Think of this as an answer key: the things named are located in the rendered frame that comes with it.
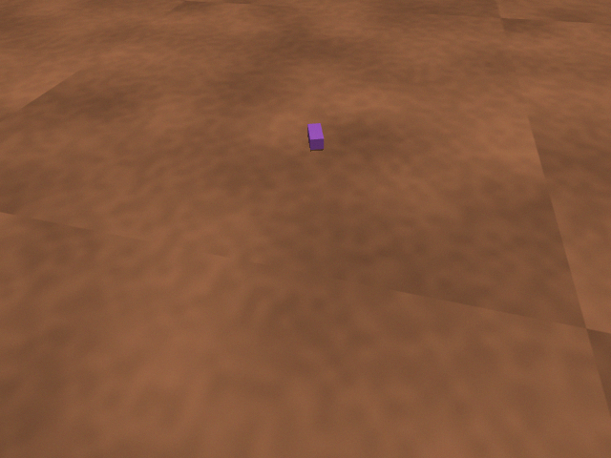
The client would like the carton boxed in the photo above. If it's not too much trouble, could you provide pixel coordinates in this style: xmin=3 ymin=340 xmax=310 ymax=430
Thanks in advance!
xmin=307 ymin=123 xmax=324 ymax=150

